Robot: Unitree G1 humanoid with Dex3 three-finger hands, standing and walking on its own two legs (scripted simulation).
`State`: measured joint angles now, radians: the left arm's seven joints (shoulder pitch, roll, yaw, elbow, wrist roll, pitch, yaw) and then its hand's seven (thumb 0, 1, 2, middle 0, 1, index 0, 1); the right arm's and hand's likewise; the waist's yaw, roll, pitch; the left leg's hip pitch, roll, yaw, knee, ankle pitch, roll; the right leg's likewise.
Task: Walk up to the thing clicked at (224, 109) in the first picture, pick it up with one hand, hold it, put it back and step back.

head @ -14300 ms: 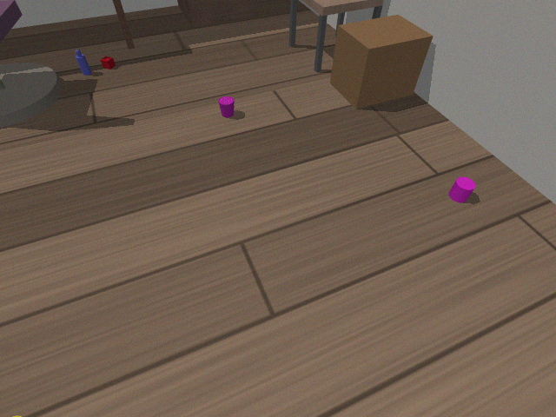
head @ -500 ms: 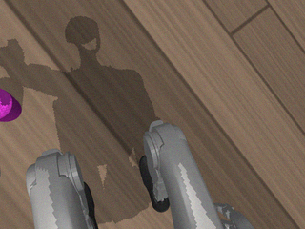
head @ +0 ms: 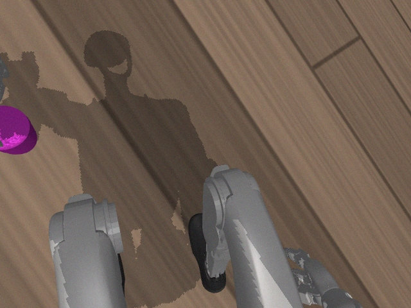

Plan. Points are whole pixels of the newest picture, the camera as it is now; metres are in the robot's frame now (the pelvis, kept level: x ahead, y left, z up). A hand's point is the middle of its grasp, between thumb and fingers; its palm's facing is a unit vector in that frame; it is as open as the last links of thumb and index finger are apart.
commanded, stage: rest palm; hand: left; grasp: from above
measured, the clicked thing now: (11, 133) +0.48 +0.31 -0.28
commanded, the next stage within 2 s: close in 0.94 s
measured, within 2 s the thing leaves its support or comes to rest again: neither
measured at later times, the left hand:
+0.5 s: hand (5, 127) +0.48 +0.30 -0.23, palm faces -0.46 -0.10 -0.88, open 14.0 cm
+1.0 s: hand (8, 132) +0.47 +0.30 -0.25, palm faces -0.45 -0.11 -0.89, open 13.4 cm
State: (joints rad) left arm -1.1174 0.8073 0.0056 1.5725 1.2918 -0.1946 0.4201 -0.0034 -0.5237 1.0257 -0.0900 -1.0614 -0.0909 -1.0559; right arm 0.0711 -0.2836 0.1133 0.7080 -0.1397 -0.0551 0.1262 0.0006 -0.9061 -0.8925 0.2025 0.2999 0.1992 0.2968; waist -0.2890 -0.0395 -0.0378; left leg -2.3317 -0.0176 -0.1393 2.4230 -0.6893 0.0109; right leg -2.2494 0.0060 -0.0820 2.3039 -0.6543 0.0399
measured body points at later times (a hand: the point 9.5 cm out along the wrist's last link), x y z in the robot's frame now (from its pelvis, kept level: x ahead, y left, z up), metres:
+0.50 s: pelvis +0.00 +0.00 -0.02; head +0.28 +0.09 +0.32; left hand +0.50 +0.30 -0.18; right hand +0.01 -0.27 -0.09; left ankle +0.07 +0.12 -0.30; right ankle +0.11 -0.13 -0.30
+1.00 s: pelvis +0.00 +0.00 -0.02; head +0.27 +0.10 +0.32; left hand +0.49 +0.30 -0.20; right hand +0.04 -0.27 -0.09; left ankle +0.07 +0.12 -0.30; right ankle +0.11 -0.13 -0.30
